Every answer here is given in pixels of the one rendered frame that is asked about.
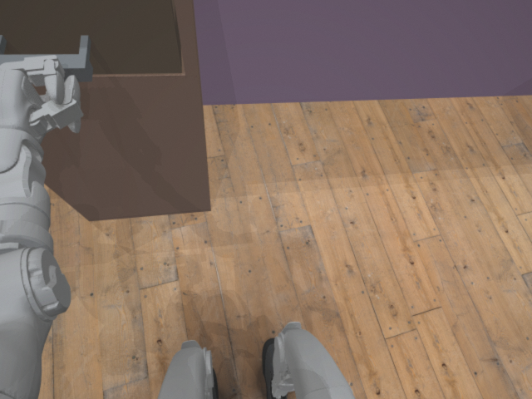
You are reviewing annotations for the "robot left upper arm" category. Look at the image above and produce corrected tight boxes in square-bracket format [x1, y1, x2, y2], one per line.
[0, 247, 71, 399]

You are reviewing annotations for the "robot left forearm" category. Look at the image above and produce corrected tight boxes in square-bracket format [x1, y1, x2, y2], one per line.
[0, 128, 53, 255]

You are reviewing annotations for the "robot left thigh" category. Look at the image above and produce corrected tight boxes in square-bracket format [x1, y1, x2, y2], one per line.
[157, 347, 214, 399]

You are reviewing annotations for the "handle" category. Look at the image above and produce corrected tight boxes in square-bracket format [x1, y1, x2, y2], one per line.
[0, 35, 93, 82]

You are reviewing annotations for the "drawer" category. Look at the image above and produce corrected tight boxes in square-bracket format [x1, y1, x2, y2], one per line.
[0, 0, 182, 74]

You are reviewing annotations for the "cabinet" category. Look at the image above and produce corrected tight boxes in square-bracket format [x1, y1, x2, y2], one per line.
[33, 0, 211, 221]

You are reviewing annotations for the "robot right shin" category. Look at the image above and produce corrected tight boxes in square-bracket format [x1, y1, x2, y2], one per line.
[271, 322, 302, 397]

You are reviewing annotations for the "robot left hand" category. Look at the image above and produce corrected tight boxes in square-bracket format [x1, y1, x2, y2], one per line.
[0, 55, 84, 145]

